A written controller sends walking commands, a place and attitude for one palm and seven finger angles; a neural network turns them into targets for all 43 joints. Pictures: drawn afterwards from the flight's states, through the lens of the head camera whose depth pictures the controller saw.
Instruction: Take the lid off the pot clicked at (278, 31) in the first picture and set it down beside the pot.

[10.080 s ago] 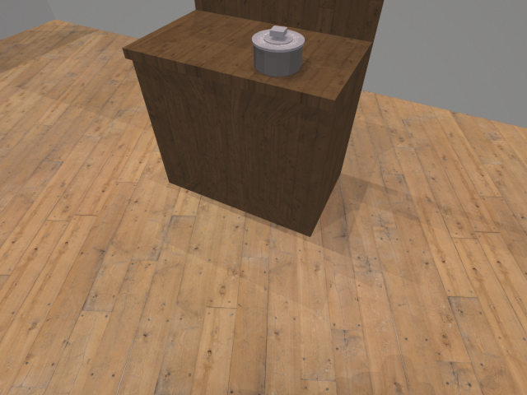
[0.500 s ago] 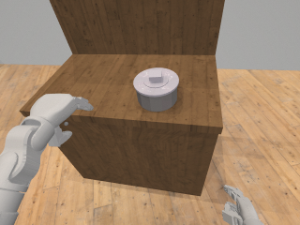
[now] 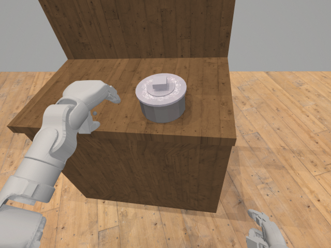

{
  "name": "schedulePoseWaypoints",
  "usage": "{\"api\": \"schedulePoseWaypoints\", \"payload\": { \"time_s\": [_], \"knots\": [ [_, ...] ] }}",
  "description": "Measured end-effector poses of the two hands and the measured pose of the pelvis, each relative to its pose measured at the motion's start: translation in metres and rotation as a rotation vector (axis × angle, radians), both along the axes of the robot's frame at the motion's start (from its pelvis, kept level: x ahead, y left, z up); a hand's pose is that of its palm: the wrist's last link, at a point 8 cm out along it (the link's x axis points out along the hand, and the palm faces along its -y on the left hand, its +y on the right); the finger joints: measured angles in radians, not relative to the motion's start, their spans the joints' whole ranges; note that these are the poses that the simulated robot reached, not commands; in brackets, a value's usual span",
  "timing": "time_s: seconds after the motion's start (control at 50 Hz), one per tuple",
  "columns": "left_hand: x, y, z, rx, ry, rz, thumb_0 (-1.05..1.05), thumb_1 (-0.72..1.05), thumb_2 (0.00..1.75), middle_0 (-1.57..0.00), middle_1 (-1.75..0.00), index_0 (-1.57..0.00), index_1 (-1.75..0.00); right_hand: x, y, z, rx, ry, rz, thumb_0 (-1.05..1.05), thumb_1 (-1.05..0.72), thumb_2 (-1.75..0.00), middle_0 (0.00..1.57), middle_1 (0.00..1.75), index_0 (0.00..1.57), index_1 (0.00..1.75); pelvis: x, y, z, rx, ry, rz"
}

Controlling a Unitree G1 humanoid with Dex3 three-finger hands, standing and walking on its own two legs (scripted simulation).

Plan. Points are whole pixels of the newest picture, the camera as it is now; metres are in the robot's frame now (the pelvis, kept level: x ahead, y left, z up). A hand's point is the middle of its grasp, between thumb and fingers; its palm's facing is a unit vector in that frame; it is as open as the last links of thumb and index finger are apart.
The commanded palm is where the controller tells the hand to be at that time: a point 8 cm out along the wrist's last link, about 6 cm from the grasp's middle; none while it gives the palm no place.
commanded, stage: move the open hand above the knob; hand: left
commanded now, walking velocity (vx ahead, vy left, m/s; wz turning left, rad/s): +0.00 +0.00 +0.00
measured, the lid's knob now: (159, 82) +0.59 +0.07 +0.09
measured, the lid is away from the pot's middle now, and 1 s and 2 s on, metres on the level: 0.00 0.00 0.00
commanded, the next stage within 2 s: none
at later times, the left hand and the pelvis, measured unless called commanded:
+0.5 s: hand (119, 91) +0.46 +0.16 +0.16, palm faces -0.24 -0.02 -0.97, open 10.0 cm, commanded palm +0.45 +0.16 +0.22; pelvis +0.03 +0.00 +0.00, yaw +0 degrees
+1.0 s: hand (143, 76) +0.52 +0.10 +0.16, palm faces -0.28 +0.00 -0.96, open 10.0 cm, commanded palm +0.53 +0.10 +0.22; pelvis +0.04 +0.01 +0.00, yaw -1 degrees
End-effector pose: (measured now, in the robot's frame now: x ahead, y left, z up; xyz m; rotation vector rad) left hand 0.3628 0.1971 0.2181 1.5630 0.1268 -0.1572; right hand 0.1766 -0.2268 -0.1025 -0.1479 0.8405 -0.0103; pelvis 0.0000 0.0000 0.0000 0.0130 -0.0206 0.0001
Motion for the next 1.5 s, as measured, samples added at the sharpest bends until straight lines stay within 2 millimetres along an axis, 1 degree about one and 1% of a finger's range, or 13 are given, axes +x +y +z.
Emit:
{"api": "schedulePoseWaypoints", "payload": {
  "time_s": [0.08,0.18,0.24,0.32,0.6,0.76,0.86,0.98,1.2,1.26,1.34,1.42,1.5],
  "knots": [
    [0.016,-0.009,-0.004,0.005,0.036,0.0,0.0,-0.31,1.5,-0.87,-0.08,-0.86,-0.09,-0.003,-0.009,-0.004,-0.012,0.026,-0.022,0.01,-0.91,-0.9,0.2,0.3,0.2,0.3,0.004,-0.003,-0.001,0.003,0.01,-0.001],
    [0.035,-0.018,-0.002,-0.006,0.047,-0.011,0.0,-0.31,1.5,-0.87,-0.08,-0.86,-0.09,-0.005,-0.019,-0.006,-0.026,0.05,-0.051,0.01,-0.91,-0.9,0.2,0.3,0.2,0.3,0.01,-0.005,-0.001,0.005,0.024,-0.002],
    [0.046,-0.02,-0.003,-0.01,0.058,0.0,0.0,-0.31,1.5,-0.87,-0.08,-0.86,-0.09,-0.006,-0.024,-0.007,-0.03,0.067,-0.066,0.01,-0.91,-0.9,0.2,0.3,0.2,0.3,0.014,-0.006,-0.001,0.005,0.033,-0.002],
    [0.059,-0.028,-0.006,-0.007,0.067,-0.017,0.0,-0.3,1.5,-0.87,-0.08,-0.86,-0.09,-0.006,-0.026,-0.009,-0.035,0.09,-0.077,0.01,-0.91,-0.9,0.2,0.3,0.2,0.3,0.018,-0.006,-0.001,0.004,0.044,0.0],
    [0.103,-0.045,-0.005,-0.015,0.08,-0.012,0.0,-0.3,1.5,-0.86,-0.08,-0.86,-0.08,-0.004,-0.014,-0.016,-0.016,0.158,-0.096,0.01,-0.91,-0.9,0.2,0.3,0.2,0.3,0.034,0.002,-0.001,0.001,0.086,0.002],
    [0.124,-0.067,0.0,-0.019,0.078,-0.053,0.0,-0.3,1.5,-0.87,-0.08,-0.86,-0.09,-0.012,-0.006,-0.02,-0.01,0.2,-0.109,0.01,-0.91,-0.9,0.2,0.3,0.2,0.3,0.039,0.008,0.0,0.001,0.108,0.002],
    [0.136,-0.079,0.003,-0.026,0.08,-0.053,0.0,-0.3,1.5,-0.86,-0.08,-0.86,-0.08,-0.024,-0.004,-0.024,-0.005,0.238,-0.129,0.01,-0.91,-0.9,0.2,0.3,0.2,0.3,0.04,0.011,0.0,0.002,0.12,-0.005],
    [0.15,-0.092,0.003,-0.011,0.099,-0.044,0.0,-0.3,1.5,-0.86,-0.08,-0.86,-0.08,-0.048,-0.008,-0.027,-0.019,0.289,-0.176,0.01,-0.91,-0.9,0.2,0.3,0.2,0.3,0.04,0.012,0.0,0.003,0.135,-0.012],
    [0.179,-0.13,0.006,-0.022,0.103,-0.051,0.0,-0.3,1.5,-0.86,-0.08,-0.86,-0.09,-0.11,-0.025,-0.031,-0.068,0.404,-0.291,0.01,-0.91,-0.9,0.2,0.3,0.2,0.3,0.042,0.01,-0.001,0.006,0.185,-0.03],
    [0.189,-0.136,0.006,-0.037,0.106,-0.032,0.0,-0.3,1.5,-0.86,-0.08,-0.86,-0.08,-0.128,-0.03,-0.03,-0.079,0.433,-0.33,0.01,-0.91,-0.9,0.2,0.3,0.2,0.3,0.044,0.008,-0.001,0.007,0.2,-0.043],
    [0.198,-0.137,0.006,-0.029,0.111,-0.009,0.0,-0.3,1.5,-0.86,-0.08,-0.86,-0.08,-0.146,-0.034,-0.029,-0.084,0.468,-0.366,0.01,-0.91,-0.9,0.2,0.3,0.2,0.3,0.048,0.005,0.0,0.009,0.212,-0.057],
    [0.2,-0.134,0.005,-0.034,0.128,-0.003,0.0,-0.3,1.5,-0.86,-0.08,-0.86,-0.08,-0.153,-0.037,-0.03,-0.079,0.488,-0.375,0.01,-0.91,-0.9,0.2,0.3,0.2,0.3,0.051,0.002,0.0,0.009,0.212,-0.062],
    [0.199,-0.13,0.002,-0.029,0.144,-0.005,0.0,-0.3,1.5,-0.86,-0.08,-0.86,-0.08,-0.145,-0.039,-0.03,-0.078,0.475,-0.368,0.01,-0.91,-0.9,0.2,0.3,0.2,0.3,0.052,0.0,0.0,0.007,0.208,-0.057]
  ]
}}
